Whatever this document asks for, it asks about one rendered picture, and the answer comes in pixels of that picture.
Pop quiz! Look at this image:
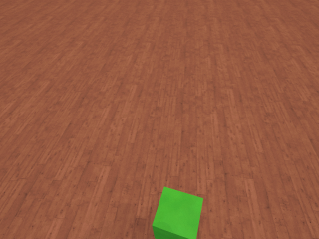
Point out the carton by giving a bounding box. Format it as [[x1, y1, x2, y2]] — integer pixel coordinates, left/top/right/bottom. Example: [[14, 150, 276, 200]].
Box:
[[152, 187, 203, 239]]

